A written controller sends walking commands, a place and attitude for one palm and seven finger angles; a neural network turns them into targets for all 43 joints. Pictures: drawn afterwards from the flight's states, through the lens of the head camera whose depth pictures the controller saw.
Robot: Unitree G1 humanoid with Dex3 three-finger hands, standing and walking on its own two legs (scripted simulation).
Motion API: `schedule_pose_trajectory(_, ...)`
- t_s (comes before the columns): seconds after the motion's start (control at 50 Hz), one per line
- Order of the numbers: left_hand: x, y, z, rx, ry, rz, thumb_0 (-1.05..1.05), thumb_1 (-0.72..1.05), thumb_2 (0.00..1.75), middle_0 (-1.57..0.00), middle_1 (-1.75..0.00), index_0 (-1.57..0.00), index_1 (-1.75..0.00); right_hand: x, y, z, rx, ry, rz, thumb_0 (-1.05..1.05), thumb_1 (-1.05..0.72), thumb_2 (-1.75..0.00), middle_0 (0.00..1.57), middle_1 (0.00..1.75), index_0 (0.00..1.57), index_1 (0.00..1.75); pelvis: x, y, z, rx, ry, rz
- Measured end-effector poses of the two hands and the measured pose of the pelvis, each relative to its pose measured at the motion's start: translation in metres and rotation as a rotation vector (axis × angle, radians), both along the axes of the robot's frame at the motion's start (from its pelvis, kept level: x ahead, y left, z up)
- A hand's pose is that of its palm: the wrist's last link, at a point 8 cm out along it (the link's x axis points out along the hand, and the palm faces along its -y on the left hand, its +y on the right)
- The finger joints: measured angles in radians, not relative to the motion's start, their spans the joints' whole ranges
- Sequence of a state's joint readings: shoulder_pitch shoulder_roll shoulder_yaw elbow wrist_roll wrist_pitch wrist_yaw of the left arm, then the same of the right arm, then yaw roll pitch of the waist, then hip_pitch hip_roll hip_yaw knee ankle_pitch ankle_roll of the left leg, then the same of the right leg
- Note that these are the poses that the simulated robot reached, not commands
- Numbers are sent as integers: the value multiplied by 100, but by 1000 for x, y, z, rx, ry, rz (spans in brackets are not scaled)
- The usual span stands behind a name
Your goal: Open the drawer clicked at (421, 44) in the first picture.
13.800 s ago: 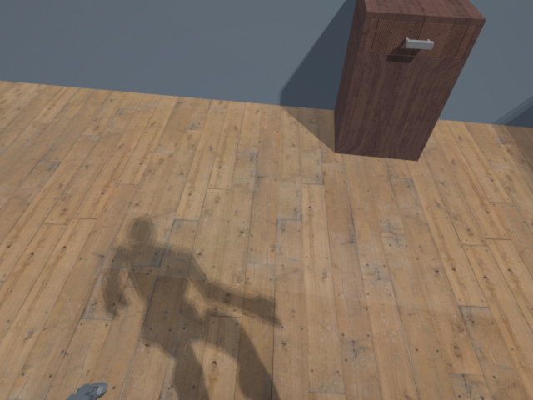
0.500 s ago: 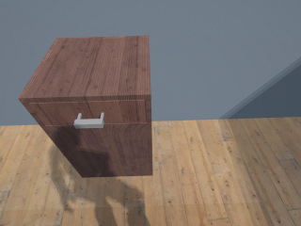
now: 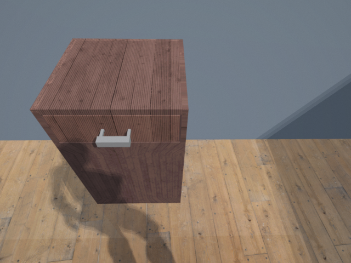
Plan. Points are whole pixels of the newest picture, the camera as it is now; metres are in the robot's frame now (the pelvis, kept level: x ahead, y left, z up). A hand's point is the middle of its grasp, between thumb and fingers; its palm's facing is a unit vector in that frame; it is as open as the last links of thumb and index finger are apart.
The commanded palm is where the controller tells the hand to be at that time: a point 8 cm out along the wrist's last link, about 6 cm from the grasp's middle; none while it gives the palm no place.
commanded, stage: raise the hand with hooked fingers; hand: left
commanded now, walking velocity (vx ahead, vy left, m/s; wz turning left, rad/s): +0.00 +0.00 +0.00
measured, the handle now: (114, 136) +0.50 +0.25 -0.09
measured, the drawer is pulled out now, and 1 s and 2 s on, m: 0.00 0.00 0.00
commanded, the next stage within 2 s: move the hooked fingers above the handle in 1.84 s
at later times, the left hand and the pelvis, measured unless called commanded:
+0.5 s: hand (82, 262) +0.13 +0.22 -0.07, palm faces +0.05 -0.06 -1.00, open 9.3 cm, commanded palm +0.14 +0.21 +0.01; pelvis -0.03 -0.04 -0.06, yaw +2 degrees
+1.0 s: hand (94, 200) +0.24 +0.20 +0.02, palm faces +0.13 -0.08 -0.99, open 12.3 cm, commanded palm +0.21 +0.20 +0.07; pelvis -0.02 -0.03 -0.02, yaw -1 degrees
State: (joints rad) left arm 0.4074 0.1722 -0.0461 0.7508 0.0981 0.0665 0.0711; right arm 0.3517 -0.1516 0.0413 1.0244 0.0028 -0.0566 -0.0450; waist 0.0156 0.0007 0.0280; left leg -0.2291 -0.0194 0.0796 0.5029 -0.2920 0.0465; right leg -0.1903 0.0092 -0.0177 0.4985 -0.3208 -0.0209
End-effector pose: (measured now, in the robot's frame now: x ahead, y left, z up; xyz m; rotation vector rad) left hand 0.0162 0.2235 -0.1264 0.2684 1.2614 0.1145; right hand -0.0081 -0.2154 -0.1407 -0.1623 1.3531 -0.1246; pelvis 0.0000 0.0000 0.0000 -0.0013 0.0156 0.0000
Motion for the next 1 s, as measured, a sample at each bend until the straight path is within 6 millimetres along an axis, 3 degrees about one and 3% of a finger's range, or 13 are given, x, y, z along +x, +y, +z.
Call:
schedule_pose_trajectory(0.1, 103, 23, 87, 332, -493, -223, 2, 89, 88, -21, -32, -21, -33, 57, -22, 5, -58, -326, 10, 3, -93, -90, 20, 30, 20, 30, -7, 5, -7, 24, 44, 17)
schedule_pose_trajectory(0.16, 152, 14, 131, 578, -696, -445, 2, 84, 86, -21, -35, -20, -36, 105, -32, 13, -61, -491, 49, 3, -93, -90, 20, 30, 20, 30, -14, 6, -14, 17, 87, 13)
schedule_pose_trajectory(0.2, 167, 1, 146, 715, -781, -569, 2, 80, 84, -20, -37, -20, -38, 135, -36, 23, -55, -577, 67, 2, -92, -90, 20, 30, 20, 30, -18, 4, -18, 18, 113, -7)
schedule_pose_trajectory(0.26, 161, -23, 140, 796, -822, -701, 1, 74, 82, -20, -41, -21, -42, 173, -39, 41, -35, -655, 102, 2, -92, -90, 19, 30, 20, 30, -21, -3, -24, 29, 142, -40)
schedule_pose_trajectory(0.34, 119, -41, 109, 816, -761, -797, 0, 64, 78, -21, -47, -22, -47, 212, -35, 57, -30, -687, 214, 2, -91, -90, 19, 30, 20, 30, -24, -15, -33, 37, 165, -36)
schedule_pose_trajectory(0.4, 89, -33, 94, 899, -697, -811, 0, 57, 75, -23, -51, -23, -52, 234, -29, 56, -36, -685, 299, 1, -91, -90, 19, 30, 20, 30, -26, -24, -41, 33, 182, -13)
schedule_pose_trajectory(0.46, 82, -17, 100, 1038, -708, -793, 0, 48, 72, -25, -56, -25, -57, 248, -21, 46, -28, -685, 355, 1, -91, -90, 19, 30, 20, 30, -29, -33, -52, 23, 191, 17)
schedule_pose_trajectory(0.56, 119, -6, 142, 1198, -842, -715, 0, 36, 67, -26, -64, -27, -64, 246, -5, 23, 45, -680, 350, 1, -91, -90, 19, 30, 20, 30, -33, -40, -60, 9, 170, 50)
schedule_pose_trajectory(0.66, 162, -21, 171, 1161, -825, -691, 0, 25, 62, -26, -71, -27, -72, 208, -3, 10, 121, -583, 240, 1, -91, -90, 20, 30, 20, 30, -29, -44, -45, 27, 136, 32)
schedule_pose_trajectory(0.74, 177, -30, 169, 1049, -737, -772, 0, 16, 58, -27, -77, -27, -77, 173, -19, 10, 103, -490, 176, 1, -90, -90, 20, 30, 20, 30, -23, -47, -29, 47, 119, -18)
schedule_pose_trajectory(0.84, 178, -34, 167, 991, -733, -886, 0, 5, 53, -28, -84, -28, -85, 144, -55, 10, 7, -421, 118, 1, -90, -90, 20, 30, 21, 30, -18, -45, -21, 43, 112, -38)
schedule_pose_trajectory(0.92, 182, -32, 182, 1034, -851, -871, 0, -4, 49, -29, -90, -29, -91, 137, -78, 9, -64, -394, 96, 2, -91, -90, 20, 30, 20, 30, -18, -40, -21, 34, 117, -27)
schedule_pose_trajectory(1.0, 194, -21, 194, 1119, -904, -813, 0, -14, 45, -30, -96, -30, -97, 144, -83, 12, -83, -407, 73, 2, -91, -90, 19, 30, 20, 30, -18, -33, -22, 29, 119, -21)
